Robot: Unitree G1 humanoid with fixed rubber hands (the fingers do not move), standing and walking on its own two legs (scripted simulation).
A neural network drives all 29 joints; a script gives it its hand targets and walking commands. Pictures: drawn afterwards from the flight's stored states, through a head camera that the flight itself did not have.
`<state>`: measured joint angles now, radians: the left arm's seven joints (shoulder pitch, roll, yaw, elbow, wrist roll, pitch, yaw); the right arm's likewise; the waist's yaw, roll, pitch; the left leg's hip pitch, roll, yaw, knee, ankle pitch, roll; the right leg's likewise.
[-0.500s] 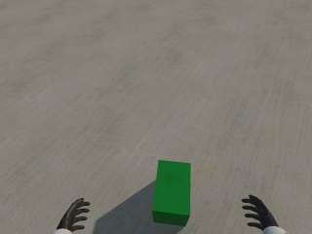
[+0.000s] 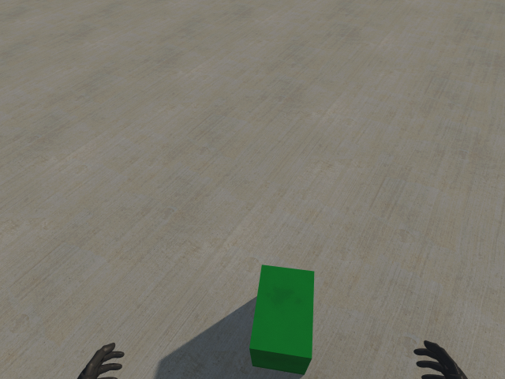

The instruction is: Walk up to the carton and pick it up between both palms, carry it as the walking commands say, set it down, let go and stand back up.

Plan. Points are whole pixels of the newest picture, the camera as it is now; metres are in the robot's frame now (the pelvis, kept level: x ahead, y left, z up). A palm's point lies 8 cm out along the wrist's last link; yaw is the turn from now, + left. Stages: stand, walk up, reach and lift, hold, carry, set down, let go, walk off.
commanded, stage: stand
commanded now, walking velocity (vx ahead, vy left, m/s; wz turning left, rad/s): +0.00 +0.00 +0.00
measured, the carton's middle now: (282, 319) +0.42 -0.05 -0.65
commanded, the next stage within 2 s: none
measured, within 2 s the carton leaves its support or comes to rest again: neither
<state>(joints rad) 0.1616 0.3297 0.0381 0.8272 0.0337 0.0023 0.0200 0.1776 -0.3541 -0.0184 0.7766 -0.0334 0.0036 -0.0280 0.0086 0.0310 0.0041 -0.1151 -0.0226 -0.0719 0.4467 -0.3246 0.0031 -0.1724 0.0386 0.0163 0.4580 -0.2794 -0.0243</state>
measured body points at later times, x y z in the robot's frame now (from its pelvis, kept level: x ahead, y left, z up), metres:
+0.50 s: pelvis -0.02 +0.00 +0.01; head -0.02 -0.01 +0.46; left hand +0.09 +0.31 -0.10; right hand +0.09 -0.30 -0.11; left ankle -0.05 +0.12 -0.74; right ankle -0.02 -0.10 -0.74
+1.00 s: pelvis -0.03 +0.00 +0.01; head -0.03 +0.00 +0.46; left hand +0.07 +0.32 -0.10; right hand +0.07 -0.31 -0.11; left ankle -0.05 +0.12 -0.74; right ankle -0.02 -0.11 -0.74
